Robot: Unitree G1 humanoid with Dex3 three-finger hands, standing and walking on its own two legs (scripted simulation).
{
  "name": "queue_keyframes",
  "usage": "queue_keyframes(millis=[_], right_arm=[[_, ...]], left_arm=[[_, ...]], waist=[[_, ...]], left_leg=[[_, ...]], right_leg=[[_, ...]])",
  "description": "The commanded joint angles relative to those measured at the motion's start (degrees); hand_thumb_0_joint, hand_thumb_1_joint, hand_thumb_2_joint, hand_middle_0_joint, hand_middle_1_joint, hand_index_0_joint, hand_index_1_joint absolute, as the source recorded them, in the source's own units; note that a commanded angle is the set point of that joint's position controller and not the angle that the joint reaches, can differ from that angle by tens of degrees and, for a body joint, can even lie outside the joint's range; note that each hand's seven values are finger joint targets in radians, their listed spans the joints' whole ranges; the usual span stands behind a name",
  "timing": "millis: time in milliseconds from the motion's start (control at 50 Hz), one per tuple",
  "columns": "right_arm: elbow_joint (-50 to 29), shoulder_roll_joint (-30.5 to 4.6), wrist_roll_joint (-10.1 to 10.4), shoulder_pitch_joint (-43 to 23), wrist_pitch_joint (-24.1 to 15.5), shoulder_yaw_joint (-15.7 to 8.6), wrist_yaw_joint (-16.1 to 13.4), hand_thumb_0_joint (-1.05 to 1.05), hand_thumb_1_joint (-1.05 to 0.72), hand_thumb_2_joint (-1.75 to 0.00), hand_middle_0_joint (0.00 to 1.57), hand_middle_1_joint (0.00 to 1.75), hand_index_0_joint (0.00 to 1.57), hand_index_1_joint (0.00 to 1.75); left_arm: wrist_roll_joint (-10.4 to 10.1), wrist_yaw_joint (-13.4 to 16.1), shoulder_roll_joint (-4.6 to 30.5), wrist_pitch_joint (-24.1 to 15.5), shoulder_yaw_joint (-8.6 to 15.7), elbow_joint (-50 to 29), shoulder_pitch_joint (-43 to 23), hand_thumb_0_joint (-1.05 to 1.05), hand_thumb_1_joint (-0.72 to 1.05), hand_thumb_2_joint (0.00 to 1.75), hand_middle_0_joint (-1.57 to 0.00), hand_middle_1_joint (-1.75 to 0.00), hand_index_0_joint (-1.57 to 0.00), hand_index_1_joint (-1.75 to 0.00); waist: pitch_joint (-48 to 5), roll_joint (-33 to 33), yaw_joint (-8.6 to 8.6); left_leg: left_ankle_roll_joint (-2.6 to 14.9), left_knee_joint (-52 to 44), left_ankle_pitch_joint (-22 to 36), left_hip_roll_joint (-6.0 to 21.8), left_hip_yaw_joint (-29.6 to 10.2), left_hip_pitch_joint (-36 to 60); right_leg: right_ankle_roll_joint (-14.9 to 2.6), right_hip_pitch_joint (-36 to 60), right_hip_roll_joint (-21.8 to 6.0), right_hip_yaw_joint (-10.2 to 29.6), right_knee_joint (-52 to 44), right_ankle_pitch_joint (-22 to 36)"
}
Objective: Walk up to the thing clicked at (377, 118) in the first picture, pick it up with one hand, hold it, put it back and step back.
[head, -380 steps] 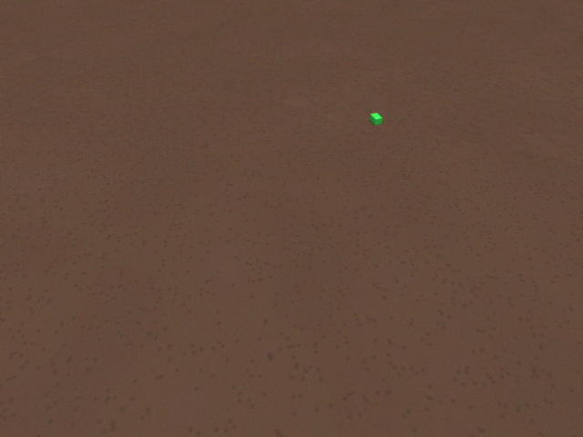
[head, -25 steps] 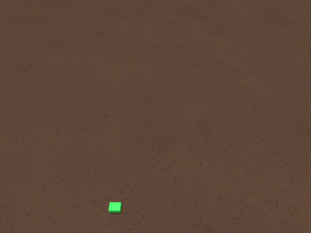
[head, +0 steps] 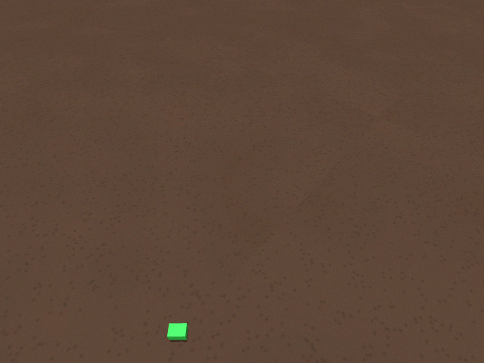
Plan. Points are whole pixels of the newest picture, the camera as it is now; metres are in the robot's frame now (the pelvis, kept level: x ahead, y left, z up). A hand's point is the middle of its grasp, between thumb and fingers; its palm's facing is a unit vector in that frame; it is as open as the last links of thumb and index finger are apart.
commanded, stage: stand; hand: left
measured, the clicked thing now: (177, 331) +0.45 +0.24 -0.76
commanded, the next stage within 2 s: none
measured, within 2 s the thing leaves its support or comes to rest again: neither
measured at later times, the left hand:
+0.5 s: hand out of the picture +0.11 +0.24 -0.16, palm faces -0.02 -0.94 -0.35, open 7.4 cm
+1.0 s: hand out of the picture +0.12 +0.24 -0.15, palm faces +0.00 -0.93 -0.35, open 7.4 cm
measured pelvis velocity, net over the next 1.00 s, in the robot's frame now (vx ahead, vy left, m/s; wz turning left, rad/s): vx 0.04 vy -0.02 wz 0.01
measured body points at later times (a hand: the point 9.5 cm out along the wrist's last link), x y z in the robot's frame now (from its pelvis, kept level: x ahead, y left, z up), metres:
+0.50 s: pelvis +0.03 -0.01 +0.00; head +0.04 -0.01 +0.45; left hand +0.11 +0.29 -0.13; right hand +0.11 -0.31 -0.13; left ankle +0.02 +0.11 -0.75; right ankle +0.00 -0.12 -0.75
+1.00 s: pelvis +0.04 -0.02 +0.00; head +0.05 -0.02 +0.45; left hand +0.12 +0.29 -0.13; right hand +0.13 -0.32 -0.13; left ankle +0.02 +0.11 -0.75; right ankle +0.00 -0.12 -0.75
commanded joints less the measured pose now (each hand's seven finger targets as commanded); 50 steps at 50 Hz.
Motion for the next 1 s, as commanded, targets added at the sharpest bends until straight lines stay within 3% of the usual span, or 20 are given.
queue_keyframes(millis=[0, 100, 160, 260, 360, 440, 560, 700, 860, 980], right_arm=[[-3.7, -12.8, -0.1, -3.2, -1.3, -2.3, -0.4, 0.0, -0.9, -0.9, 0.2, 0.3, 0.2, 0.3], [-3.4, -12.2, -0.1, -2.1, -1.7, -2.0, -0.4, 0.0, -0.9, -0.9, 0.2, 0.3, 0.2, 0.3], [-3.3, -12.7, 0.0, -2.2, -1.7, -2.0, -0.6, 0.0, -0.9, -0.9, 0.2, 0.3, 0.2, 0.3], [-3.2, -12.5, 0.1, -2.3, -1.8, -1.8, -0.8, 0.0, -0.9, -0.9, 0.2, 0.3, 0.2, 0.3], [-3.0, -12.7, 0.1, -2.1, -1.6, -1.7, -0.9, 0.0, -0.9, -0.9, 0.2, 0.3, 0.2, 0.3], [-3.3, -12.8, 0.2, -2.1, -1.7, -1.7, -1.1, 0.0, -0.9, -0.9, 0.2, 0.3, 0.2, 0.3], [-3.6, -12.3, 0.2, -2.5, -1.4, -1.5, -1.1, 0.0, -0.9, -0.9, 0.2, 0.3, 0.2, 0.3], [-4.2, -12.2, 0.3, -2.4, -1.5, -1.5, -1.3, 0.0, -0.9, -0.9, 0.2, 0.3, 0.2, 0.3], [-4.6, -12.3, 0.2, -3.0, -1.4, -1.5, -1.3, 0.0, -0.9, -0.9, 0.2, 0.3, 0.2, 0.3], [-4.8, -11.9, 0.3, -2.9, -1.2, -1.5, -1.2, 0.0, -0.9, -0.9, 0.2, 0.3, 0.2, 0.3]], left_arm=[[0.0, 0.7, 11.9, -1.5, 1.8, -3.3, -1.8, 0.0, 0.9, 0.9, -0.2, -0.3, -0.2, -0.3], [-0.3, 1.0, 12.2, -2.1, 1.9, -3.5, -2.2, 0.0, 0.9, 0.9, -0.2, -0.3, -0.2, -0.3], [-0.4, 1.0, 11.8, -1.9, 1.8, -3.5, -2.0, 0.0, 0.9, 0.9, -0.2, -0.3, -0.2, -0.3], [-0.4, 1.1, 12.2, -2.0, 1.9, -3.5, -1.9, 0.0, 0.9, 0.9, -0.2, -0.3, -0.2, -0.3], [-0.6, 1.2, 12.0, -1.7, 1.9, -3.4, -2.0, 0.0, 0.9, 0.9, -0.2, -0.3, -0.2, -0.3], [-0.6, 1.2, 12.0, -1.8, 2.0, -3.5, -2.2, 0.0, 0.9, 0.9, -0.2, -0.3, -0.2, -0.3], [-0.6, 1.3, 12.4, -1.7, 2.2, -3.4, -2.8, 0.0, 0.9, 0.9, -0.2, -0.3, -0.2, -0.3], [-0.5, 1.5, 12.5, -1.8, 2.4, -3.7, -3.0, 0.0, 0.9, 0.9, -0.2, -0.3, -0.2, -0.3], [-0.5, 1.4, 12.5, -1.6, 2.6, -3.6, -2.5, 0.0, 0.9, 0.9, -0.2, -0.3, -0.2, -0.3], [-0.4, 1.5, 12.7, -1.7, 2.5, -3.7, -2.4, 0.0, 0.9, 0.9, -0.2, -0.3, -0.2, -0.3]], waist=[[-3.2, 0.8, 0.23], [-3.7, -1.4, -0.04], [-3.7, 0.3, 0.12], [-5.4, -0.8, 0.25], [-4.5, -0.2, 0.23], [-6.0, 0.6, 0.24], [-4.2, -1.2, 0.04], [-7.0, -0.5, -0.04], [-4.1, -0.5, 0.47], [-4.0, -1.6, 0.31]], left_leg=[[0.63, -4.3, -6.9, 7.6, -8.2, 0.4], [0.75, -2.8, 3.5, 7.6, -7.8, 2.4], [0.58, -3.1, 3.3, 7.7, -7.9, 2.4], [0.41, -1.9, 10.4, 8.2, -7.7, 5.1], [0.12, -2.4, 9.2, 7.9, -7.3, 4.5], [0.24, -1.5, 14.6, 8.2, -7.0, 5.7], [0.01, -2.1, 12.1, 8.1, -7.2, 5.4], [0.26, -0.6, 18.0, 8.6, -6.5, 7.5], [-0.03, -2.1, 12.5, 8.2, -7.0, 6.3], [0.3, -1.6, 11.7, 8.1, -6.9, 6.9]], right_leg=[[-1.45, -2.0, -7.4, 6.3, -3.6, -4.1], [-1.42, -0.6, -7.8, 6.0, -3.0, 3.3], [-1.41, 0.0, -7.7, 5.8, -2.8, 3.2], [-1.33, 1.4, -7.9, 5.3, -2.2, 9.2], [-1.3, 1.8, -7.8, 5.2, -2.7, 8.5], [-1.42, 3.7, -8.2, 5.0, -2.0, 14.2], [-1.17, 2.8, -7.9, 4.9, -3.0, 12.0], [-1.18, 5.5, -8.5, 4.7, -2.0, 19.2], [-1.14, 3.6, -7.9, 4.4, -3.3, 13.0], [-1.24, 3.1, -7.9, 4.7, -3.7, 13.7]])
